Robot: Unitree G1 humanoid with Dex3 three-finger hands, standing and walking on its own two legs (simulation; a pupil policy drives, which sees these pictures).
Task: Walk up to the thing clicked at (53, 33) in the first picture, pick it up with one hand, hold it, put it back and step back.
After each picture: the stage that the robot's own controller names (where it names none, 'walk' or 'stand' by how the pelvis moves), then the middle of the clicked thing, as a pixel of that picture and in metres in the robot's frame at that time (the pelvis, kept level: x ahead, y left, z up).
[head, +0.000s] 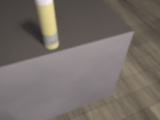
stand; (48, 23) +0.63 +0.18 +0.07
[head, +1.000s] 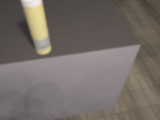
rise first; (38, 26) +0.56 +0.22 +0.10
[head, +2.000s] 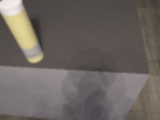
rise first; (24, 34) +0.49 +0.25 +0.10
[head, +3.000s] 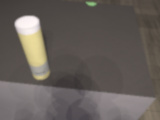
stand; (35, 51) +0.44 +0.19 +0.08
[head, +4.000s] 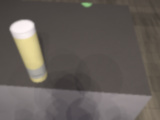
stand; (31, 55) +0.44 +0.20 +0.07
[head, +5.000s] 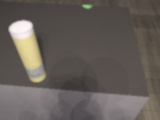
stand; (30, 55) +0.44 +0.22 +0.07
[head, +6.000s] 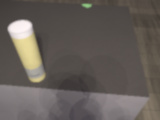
stand; (30, 55) +0.44 +0.22 +0.07
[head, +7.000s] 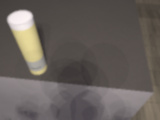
rise first; (31, 47) +0.45 +0.21 +0.07
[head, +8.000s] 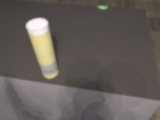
rise first; (44, 51) +0.46 +0.20 +0.07
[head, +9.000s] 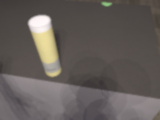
go down; (47, 49) +0.46 +0.19 +0.08
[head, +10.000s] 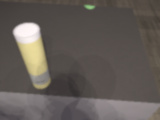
go down; (35, 60) +0.41 +0.18 +0.09
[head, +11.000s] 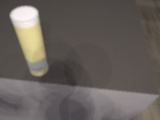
close in; (33, 46) +0.44 +0.17 +0.09
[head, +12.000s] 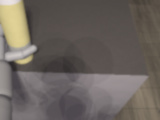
close; (16, 30) +0.48 +0.19 +0.13
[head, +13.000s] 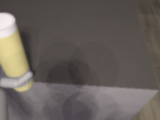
lift; (13, 58) +0.37 +0.21 +0.12
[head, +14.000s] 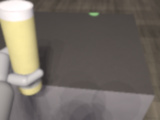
lift; (24, 53) +0.32 +0.17 +0.23
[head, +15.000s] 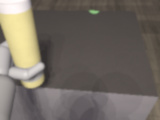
hold; (24, 47) +0.33 +0.17 +0.24
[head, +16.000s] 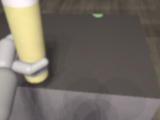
hold; (29, 41) +0.33 +0.15 +0.26
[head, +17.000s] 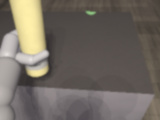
crouch; (31, 35) +0.38 +0.15 +0.24
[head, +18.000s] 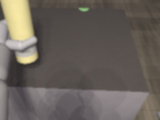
lower; (19, 23) +0.44 +0.19 +0.23
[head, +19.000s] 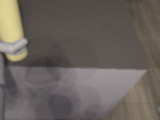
lower; (8, 23) +0.49 +0.20 +0.14
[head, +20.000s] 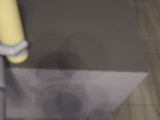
lower; (8, 25) +0.47 +0.20 +0.13
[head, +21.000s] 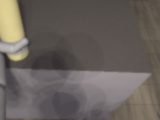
lower; (9, 23) +0.48 +0.20 +0.14
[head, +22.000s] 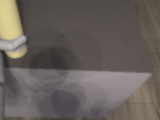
lower; (7, 20) +0.49 +0.20 +0.14
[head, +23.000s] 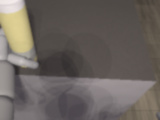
withdraw; (19, 34) +0.45 +0.18 +0.13
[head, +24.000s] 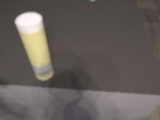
sink last; (38, 51) +0.43 +0.17 +0.10
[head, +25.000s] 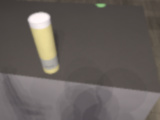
stand; (46, 46) +0.48 +0.19 +0.09
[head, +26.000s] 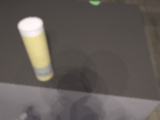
stand; (38, 53) +0.43 +0.19 +0.08
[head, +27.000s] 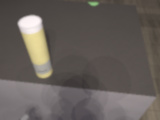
stand; (38, 50) +0.45 +0.20 +0.07
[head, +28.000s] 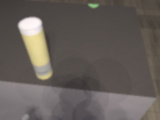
stand; (38, 52) +0.45 +0.20 +0.07
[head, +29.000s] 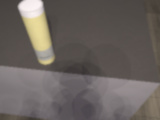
walk; (40, 36) +0.49 +0.18 +0.08
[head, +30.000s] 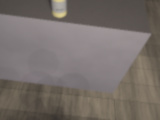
walk; out of the picture +0.74 +0.12 +0.09
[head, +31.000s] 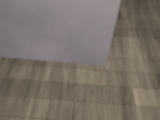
stand; out of the picture +1.10 +0.25 +0.10
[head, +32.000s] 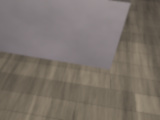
stand; out of the picture +1.12 +0.17 +0.09
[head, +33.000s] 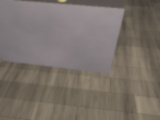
stand; out of the picture +1.15 +0.17 +0.07
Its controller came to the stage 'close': yes
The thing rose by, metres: 0.20
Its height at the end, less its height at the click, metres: +0.00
